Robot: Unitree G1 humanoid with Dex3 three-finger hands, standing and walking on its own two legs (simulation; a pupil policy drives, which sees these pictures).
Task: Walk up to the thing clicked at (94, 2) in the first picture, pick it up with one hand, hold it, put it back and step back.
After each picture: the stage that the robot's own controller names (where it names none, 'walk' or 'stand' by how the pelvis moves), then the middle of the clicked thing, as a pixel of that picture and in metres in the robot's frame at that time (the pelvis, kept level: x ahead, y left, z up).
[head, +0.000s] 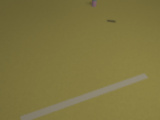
stand; (94, 2) +2.16 -0.26 -0.72
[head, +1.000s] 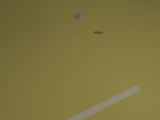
walk; (79, 15) +2.04 +0.07 -0.71
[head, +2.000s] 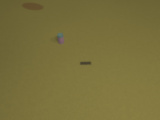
walk; (60, 38) +1.39 +0.25 -0.72
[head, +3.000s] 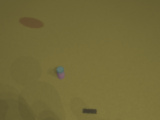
walk; (60, 72) +0.88 +0.20 -0.71
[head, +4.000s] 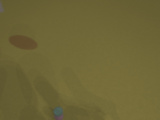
walk; (58, 114) +0.50 +0.13 -0.69
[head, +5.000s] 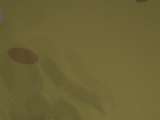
stand; out of the picture +0.30 +0.13 -0.71
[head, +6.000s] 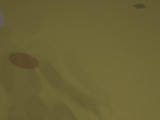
stand; out of the picture +0.30 +0.12 -0.72
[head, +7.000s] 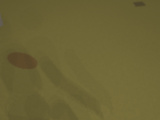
stand; out of the picture +0.28 +0.13 -0.73
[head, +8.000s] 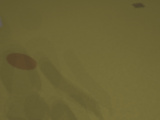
stand; out of the picture +0.28 +0.13 -0.73
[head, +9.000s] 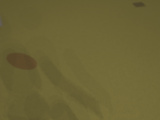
stand; out of the picture +0.27 +0.13 -0.73
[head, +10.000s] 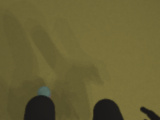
go down; (44, 94) +0.34 +0.15 -0.47
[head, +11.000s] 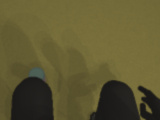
go down; (37, 77) +0.37 +0.18 -0.32
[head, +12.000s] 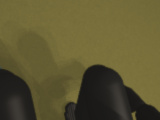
close in; out of the picture +0.34 +0.22 -0.23
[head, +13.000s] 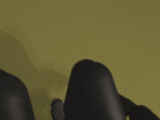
close; out of the picture +0.35 +0.22 -0.21
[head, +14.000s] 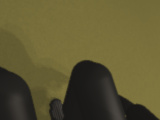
lift; out of the picture +0.37 +0.23 -0.21
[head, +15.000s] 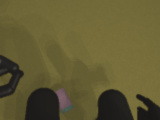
close; (63, 100) +0.30 +0.08 -0.43
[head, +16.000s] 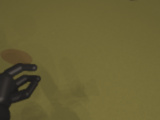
go down; out of the picture +0.27 -0.04 -0.69
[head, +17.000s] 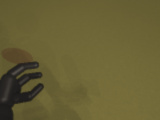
go down; out of the picture +0.31 -0.11 -0.71
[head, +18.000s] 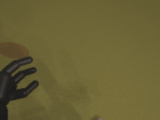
stand; out of the picture +0.36 -0.19 -0.70
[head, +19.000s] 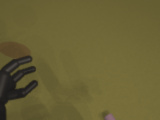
stand; out of the picture +0.39 -0.26 -0.69
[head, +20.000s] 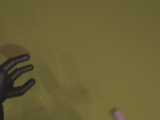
stand; (120, 119) +0.43 -0.33 -0.70
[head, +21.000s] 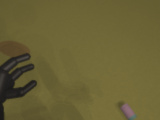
stand; (128, 112) +0.45 -0.40 -0.69
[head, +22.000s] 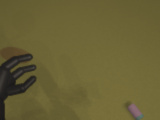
stand; (135, 112) +0.49 -0.46 -0.71
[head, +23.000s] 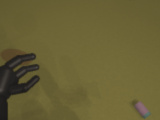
stand; (142, 109) +0.52 -0.52 -0.71
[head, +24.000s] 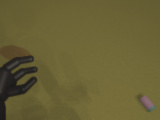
stand; (147, 103) +0.55 -0.58 -0.71
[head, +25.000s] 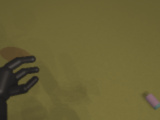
stand; (153, 101) +0.57 -0.63 -0.71
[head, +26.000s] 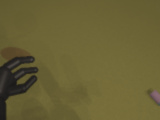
stand; (157, 98) +0.61 -0.68 -0.71
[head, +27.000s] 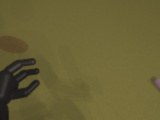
stand; out of the picture +0.63 -0.73 -0.68
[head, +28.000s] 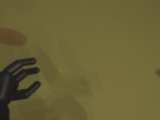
stand; out of the picture +0.66 -0.77 -0.66
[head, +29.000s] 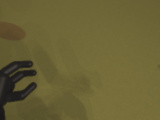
stand; out of the picture +0.69 -0.81 -0.64
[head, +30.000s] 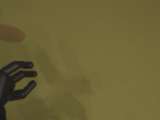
stand; out of the picture +0.71 -0.84 -0.65
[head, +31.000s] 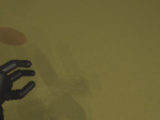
hold; out of the picture +0.72 -0.89 -0.66
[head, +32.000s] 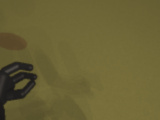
hold; out of the picture +0.72 -0.90 -0.67
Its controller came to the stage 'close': yes
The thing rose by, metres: 0.01
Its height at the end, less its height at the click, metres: -0.02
